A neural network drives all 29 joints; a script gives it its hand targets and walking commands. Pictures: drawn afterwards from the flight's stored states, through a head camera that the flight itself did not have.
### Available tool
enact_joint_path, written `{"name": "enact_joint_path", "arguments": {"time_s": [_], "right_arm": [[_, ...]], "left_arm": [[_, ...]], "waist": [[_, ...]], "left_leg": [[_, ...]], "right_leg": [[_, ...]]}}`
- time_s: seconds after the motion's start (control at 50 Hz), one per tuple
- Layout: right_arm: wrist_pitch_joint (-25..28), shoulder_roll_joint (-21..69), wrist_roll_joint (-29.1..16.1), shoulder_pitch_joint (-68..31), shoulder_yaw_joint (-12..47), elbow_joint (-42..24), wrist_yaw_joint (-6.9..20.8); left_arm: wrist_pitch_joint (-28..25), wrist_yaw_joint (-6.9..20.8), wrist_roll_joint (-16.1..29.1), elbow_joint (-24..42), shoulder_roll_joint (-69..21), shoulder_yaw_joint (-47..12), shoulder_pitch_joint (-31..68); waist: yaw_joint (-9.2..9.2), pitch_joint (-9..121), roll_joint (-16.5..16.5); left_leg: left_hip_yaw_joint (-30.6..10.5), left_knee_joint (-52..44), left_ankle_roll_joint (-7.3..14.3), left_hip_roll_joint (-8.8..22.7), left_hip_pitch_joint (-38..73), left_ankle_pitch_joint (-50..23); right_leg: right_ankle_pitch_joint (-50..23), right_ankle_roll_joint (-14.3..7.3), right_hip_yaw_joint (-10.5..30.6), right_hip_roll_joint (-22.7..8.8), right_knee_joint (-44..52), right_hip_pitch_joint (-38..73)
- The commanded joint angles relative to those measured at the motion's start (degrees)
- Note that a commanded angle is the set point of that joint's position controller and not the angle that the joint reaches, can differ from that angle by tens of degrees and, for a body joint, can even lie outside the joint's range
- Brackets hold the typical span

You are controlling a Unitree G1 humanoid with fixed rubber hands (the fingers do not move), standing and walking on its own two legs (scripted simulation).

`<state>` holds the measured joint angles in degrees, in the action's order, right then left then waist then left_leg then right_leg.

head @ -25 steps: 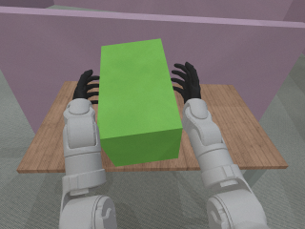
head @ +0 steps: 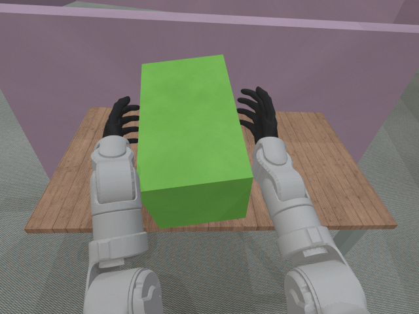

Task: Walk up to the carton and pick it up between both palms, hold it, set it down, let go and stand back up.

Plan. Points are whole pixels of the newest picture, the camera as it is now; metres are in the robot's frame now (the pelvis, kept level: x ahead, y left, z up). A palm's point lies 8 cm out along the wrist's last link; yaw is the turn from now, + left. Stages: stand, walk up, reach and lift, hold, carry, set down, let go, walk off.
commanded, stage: hold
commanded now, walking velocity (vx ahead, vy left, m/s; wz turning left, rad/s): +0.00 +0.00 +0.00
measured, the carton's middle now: (192, 139) +0.42 +0.01 +0.14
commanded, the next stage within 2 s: none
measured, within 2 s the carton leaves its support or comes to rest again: neither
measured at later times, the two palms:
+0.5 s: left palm (112, 143) +0.35 +0.15 +0.19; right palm (261, 135) +0.36 -0.11 +0.20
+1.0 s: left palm (116, 140) +0.36 +0.14 +0.19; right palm (263, 131) +0.36 -0.12 +0.20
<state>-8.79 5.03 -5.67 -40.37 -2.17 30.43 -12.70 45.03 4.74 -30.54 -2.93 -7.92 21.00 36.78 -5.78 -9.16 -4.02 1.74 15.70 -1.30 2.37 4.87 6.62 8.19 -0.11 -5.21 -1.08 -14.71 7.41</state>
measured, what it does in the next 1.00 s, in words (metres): stands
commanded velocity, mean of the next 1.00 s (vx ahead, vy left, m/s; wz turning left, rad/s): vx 0.00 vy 0.00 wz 0.00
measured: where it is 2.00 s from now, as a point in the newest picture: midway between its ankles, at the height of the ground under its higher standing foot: outside the picture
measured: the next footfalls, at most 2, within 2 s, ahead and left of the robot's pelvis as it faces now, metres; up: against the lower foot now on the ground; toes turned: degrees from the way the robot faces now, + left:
none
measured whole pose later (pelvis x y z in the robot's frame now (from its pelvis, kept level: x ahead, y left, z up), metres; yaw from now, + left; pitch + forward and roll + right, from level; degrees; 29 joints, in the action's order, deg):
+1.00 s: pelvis +0.00 +0.00 +0.00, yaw +0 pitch -14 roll +0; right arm -7.3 5.8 -5.1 -40.2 -1.8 29.7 -13.3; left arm 44.5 5.3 -30.8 -2.4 -7.7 21.5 36.5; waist -6.4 -9.9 -4.4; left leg 1.8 15.6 -1.4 2.5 5.3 6.7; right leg 8.5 -0.3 -5.9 -1.1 -14.5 8.1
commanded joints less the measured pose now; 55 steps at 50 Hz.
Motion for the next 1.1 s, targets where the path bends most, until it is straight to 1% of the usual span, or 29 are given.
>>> {"name": "enact_joint_path", "arguments": {"time_s": [0.0, 0.02, 0.06, 0.1, 0.16, 0.22, 0.26, 0.32, 0.34, 0.38, 0.42, 0.46, 0.5, 0.56, 0.58, 0.6, 0.64, 0.66, 0.68, 0.76, 0.8, 0.84, 0.92, 0.94, 0.96, 0.98, 1.02, 1.06, 1.08], "right_arm": [[2.2, 23.1, -1.5, -33.3, 17.4, -11.3, 5.9], [2.2, 23.0, -1.6, -33.2, 17.6, -11.5, 5.8], [2.1, 23.6, -2.0, -33.1, 18.5, -11.5, 5.6], [1.8, 23.3, -1.6, -32.1, 18.1, -11.4, 5.4], [1.5, 22.5, -1.7, -30.7, 17.9, -10.9, 5.3], [1.5, 22.3, -1.6, -29.8, 17.5, -9.9, 5.6], [1.8, 21.7, -1.9, -30.3, 17.7, -10.8, 5.9], [2.0, 21.0, -1.6, -30.1, 17.3, -11.1, 5.9], [2.1, 21.1, -1.3, -29.5, 17.0, -10.8, 5.9], [2.2, 20.8, -1.3, -29.4, 17.1, -11.2, 6.1], [2.6, 20.8, -1.7, -29.9, 17.6, -11.5, 6.3], [2.9, 20.4, -1.4, -30.6, 17.5, -12.2, 6.5], [3.2, 21.0, -1.3, -30.8, 17.5, -11.6, 6.7], [3.3, 21.4, -0.7, -31.2, 17.3, -11.4, 6.8], [3.1, 21.4, -0.6, -31.2, 17.0, -10.6, 6.8], [3.1, 21.5, -0.2, -31.5, 16.6, -10.3, 7.0], [3.2, 21.7, 0.9, -31.5, 15.6, -8.8, 7.2], [3.2, 21.9, 1.1, -31.5, 15.3, -8.5, 7.2], [3.3, 21.8, 1.1, -31.8, 15.2, -8.6, 7.2], [3.3, 22.5, 1.2, -31.8, 15.0, -7.8, 6.7], [3.5, 22.6, 0.7, -32.4, 15.8, -8.7, 6.5], [3.6, 23.0, 0.3, -32.2, 16.3, -9.4, 6.2], [3.5, 23.0, -1.0, -31.7, 18.3, -11.6, 5.6], [3.3, 22.8, -1.3, -31.1, 18.4, -11.5, 5.5], [3.2, 22.2, -1.5, -30.5, 18.6, -11.3, 5.4], [3.1, 22.4, -1.6, -29.9, 18.5, -11.1, 5.4], [2.7, 21.9, -1.3, -28.3, 18.3, -10.8, 5.3], [2.7, 21.3, -2.2, -27.3, 18.7, -11.3, 5.2], [2.6, 20.8, -2.2, -26.9, 18.8, -11.4, 5.3]], "left_arm": [[-4.9, 8.5, 9.9, 5.2, -21.5, -23.1, 33.4], [-5.0, 8.5, 10.1, 5.8, -21.3, -23.0, 33.8], [-5.0, 8.6, 10.4, 5.7, -21.3, -23.0, 33.7], [-4.8, 8.8, 9.9, 5.5, -20.9, -22.8, 32.9], [-4.4, 9.2, 9.5, 5.7, -20.7, -22.4, 32.0], [-4.5, 9.2, 9.6, 6.9, -20.9, -22.8, 32.7], [-4.5, 9.2, 9.7, 7.4, -21.2, -23.2, 32.6], [-4.3, 9.0, 9.6, 7.1, -21.2, -23.6, 31.6], [-4.5, 8.9, 10.0, 8.1, -21.2, -23.8, 31.8], [-4.5, 8.7, 9.9, 7.7, -21.4, -24.1, 31.7], [-4.7, 8.5, 10.3, 8.1, -21.7, -24.5, 31.5], [-4.8, 8.3, 10.1, 7.9, -21.5, -24.5, 31.9], [-5.1, 8.0, 10.2, 7.6, -21.9, -24.6, 32.0], [-5.2, 7.8, 10.4, 7.8, -21.9, -24.7, 32.7], [-5.3, 7.8, 10.1, 6.9, -21.8, -24.3, 33.2], [-5.3, 7.8, 9.8, 7.0, -21.7, -23.9, 33.4], [-5.3, 7.8, 9.5, 5.3, -21.6, -23.2, 33.8], [-5.3, 7.8, 9.2, 4.4, -21.2, -22.4, 33.7], [-5.1, 8.0, 8.9, 3.5, -21.1, -21.8, 33.1], [-5.2, 8.5, 8.7, 3.8, -20.9, -21.1, 33.3], [-5.3, 8.7, 8.7, 3.9, -20.8, -20.9, 33.6], [-5.3, 8.8, 9.0, 5.0, -20.6, -21.4, 33.6], [-5.5, 8.9, 9.6, 6.7, -20.4, -22.4, 33.1], [-5.6, 8.9, 10.0, 7.8, -20.2, -23.1, 33.3], [-5.4, 8.8, 9.6, 7.8, -20.3, -23.2, 32.5], [-5.4, 8.8, 9.9, 8.4, -20.3, -23.7, 32.8], [-5.0, 8.9, 9.4, 8.4, -19.8, -23.0, 31.5], [-4.6, 9.1, 9.4, 9.0, -20.3, -23.3, 30.2], [-4.7, 9.1, 9.5, 9.5, -20.4, -23.8, 30.2]], "waist": [[0.0, 21.0, 3.4], [-0.36, 21.9, 2.9], [-0.15, 22.0, 2.9], [-0.59, 21.6, 3.0], [-0.67, 20.2, 3.0], [-0.96, 19.9, 4.0], [-0.69, 19.7, 4.5], [-0.9, 19.1, 4.8], [-1.18, 19.7, 5.3], [-1.61, 19.6, 5.0], [-1.06, 20.1, 5.7], [-1.18, 20.6, 5.2], [-0.92, 21.0, 5.9], [-0.76, 21.4, 4.4], [-0.93, 20.6, 4.5], [-0.42, 20.5, 4.3], [-0.51, 19.3, 4.4], [-0.49, 18.9, 3.7], [0.03, 18.3, 3.7], [-0.15, 19.5, 3.1], [0.28, 20.2, 2.5], [-0.1, 20.9, 3.0], [-0.72, 22.9, 2.6], [-0.98, 23.1, 3.1], [-0.74, 22.5, 3.6], [-1.16, 22.3, 4.0], [-1.22, 21.1, 3.2], [-1.07, 20.1, 4.6], [-1.49, 20.4, 4.2]], "left_leg": [[4.7, -0.5, 1.5, -4.3, 4.5, -7.6], [4.5, -0.3, 1.6, -4.5, 5.1, -8.2], [4.5, 0.1, 1.5, -4.7, 5.1, -9.1], [4.4, 0.1, 1.5, -4.8, 5.1, -9.1], [4.7, -0.3, 1.3, -4.6, 4.7, -8.8], [4.4, -0.6, 1.0, -4.2, 4.9, -9.2], [4.3, -0.6, 0.8, -4.0, 4.9, -10.1], [4.3, -0.5, 0.6, -3.8, 5.4, -10.7], [4.2, -0.5, 0.6, -3.6, 5.3, -10.6], [4.0, -0.7, 0.5, -3.5, 5.7, -10.5], [3.8, -0.4, 0.4, -3.3, 5.3, -11.3], [3.7, -0.4, 0.6, -3.3, 5.7, -10.7], [3.8, -0.6, 0.7, -3.3, 5.5, -10.3], [4.0, -0.8, 0.9, -3.5, 5.3, -9.0], [4.2, -1.2, 1.0, -3.5, 4.8, -8.0], [4.2, -1.5, 1.3, -3.5, 4.5, -6.7], [4.4, -2.5, 1.9, -3.2, 3.1, -3.7], [4.6, -2.7, 2.2, -3.4, 2.7, -2.9], [5.0, -2.8, 2.1, -3.4, 2.6, -2.7], [5.4, -2.0, 2.2, -4.0, 3.7, -4.8], [5.3, -1.6, 2.3, -4.3, 4.1, -5.5], [5.3, -0.9, 1.9, -4.5, 4.7, -6.9], [4.8, 0.4, 1.5, -4.7, 5.9, -10.1], [4.7, 0.5, 1.3, -4.6, 5.9, -10.7], [4.5, 0.5, 1.2, -4.7, 5.9, -11.4], [4.5, 0.6, 1.0, -4.4, 6.3, -11.9], [4.3, 0.6, 1.0, -4.4, 6.5, -12.5], [4.3, 0.8, 0.4, -4.2, 6.7, -14.2], [4.1, 0.9, 0.3, -4.1, 7.0, -14.4]], "right_leg": [[-6.0, 2.0, -3.1, 3.0, 1.5, 2.2], [-6.8, 2.0, -2.9, 2.9, 1.4, 2.6], [-8.7, 2.4, -3.1, 2.8, 1.2, 2.9], [-8.8, 2.3, -3.0, 2.8, 1.4, 3.0], [-8.4, 2.4, -3.3, 2.9, 1.3, 2.8], [-7.5, 1.9, -3.2, 3.1, 1.3, 2.8], [-7.1, 1.8, -3.4, 3.4, 1.1, 2.8], [-6.6, 1.6, -3.6, 3.7, 1.3, 2.5], [-6.6, 1.6, -3.9, 3.8, 1.3, 2.6], [-6.4, 1.4, -4.1, 3.8, 1.4, 2.7], [-6.3, 1.3, -3.8, 3.9, 1.2, 2.6], [-5.2, 1.2, -3.7, 3.9, 1.4, 2.2], [-4.7, 1.1, -4.0, 3.8, 1.3, 1.7], [-4.0, 1.1, -4.0, 3.5, 1.4, 1.7], [-3.3, 1.1, -4.0, 3.5, 1.6, 1.5], [-2.2, 1.4, -4.1, 3.5, 1.7, 1.4], [-0.8, 1.3, -4.0, 3.4, 1.5, 1.4], [-0.6, 1.4, -4.0, 3.1, 1.8, 1.5], [-0.8, 1.5, -3.7, 2.9, 2.0, 1.5], [-3.9, 1.8, -3.6, 2.7, 1.9, 2.5], [-5.3, 2.0, -3.4, 2.5, 1.9, 2.8], [-7.3, 2.4, -3.7, 2.4, 1.4, 3.2], [-11.8, 2.5, -3.3, 2.7, 0.8, 4.6], [-12.1, 2.5, -3.5, 2.7, 0.8, 4.6], [-11.9, 2.5, -3.5, 2.6, 0.8, 4.3], [-11.6, 2.4, -3.6, 2.9, 0.8, 4.1], [-12.3, 2.3, -3.6, 2.9, 1.0, 4.0], [-12.6, 2.3, -3.6, 3.3, 0.7, 4.1], [-12.5, 2.0, -3.7, 3.5, 0.9, 4.1]]}}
